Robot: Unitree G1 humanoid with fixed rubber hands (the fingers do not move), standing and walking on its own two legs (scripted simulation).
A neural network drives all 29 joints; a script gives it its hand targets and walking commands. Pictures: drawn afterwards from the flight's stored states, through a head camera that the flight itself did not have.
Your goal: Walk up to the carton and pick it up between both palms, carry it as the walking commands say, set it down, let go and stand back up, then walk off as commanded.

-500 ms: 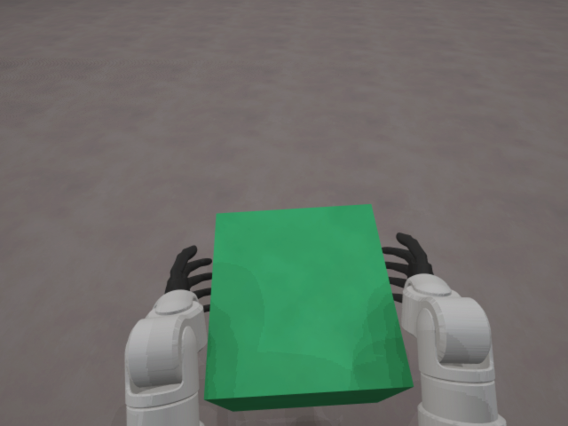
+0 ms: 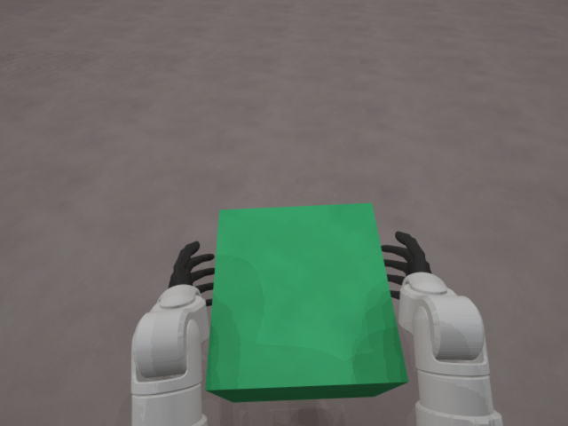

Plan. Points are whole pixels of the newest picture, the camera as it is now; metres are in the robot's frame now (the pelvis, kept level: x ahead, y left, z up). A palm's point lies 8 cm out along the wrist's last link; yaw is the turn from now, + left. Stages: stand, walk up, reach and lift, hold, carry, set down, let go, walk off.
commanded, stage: carry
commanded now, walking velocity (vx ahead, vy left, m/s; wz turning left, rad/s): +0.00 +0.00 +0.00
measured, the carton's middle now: (299, 306) +0.29 +0.00 +0.01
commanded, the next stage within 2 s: none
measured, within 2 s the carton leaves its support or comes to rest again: neither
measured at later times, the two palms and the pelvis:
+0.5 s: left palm (188, 281) +0.29 +0.15 +0.09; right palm (411, 271) +0.29 -0.15 +0.09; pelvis +0.02 +0.00 +0.00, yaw +0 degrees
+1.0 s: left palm (186, 272) +0.30 +0.16 +0.09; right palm (405, 262) +0.30 -0.15 +0.09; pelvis +0.04 +0.01 +0.00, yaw +0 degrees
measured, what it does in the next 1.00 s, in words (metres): stands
